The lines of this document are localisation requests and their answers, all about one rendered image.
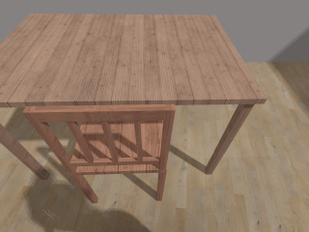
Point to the chair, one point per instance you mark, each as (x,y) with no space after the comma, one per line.
(112,139)

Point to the table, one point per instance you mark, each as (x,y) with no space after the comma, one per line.
(124,59)

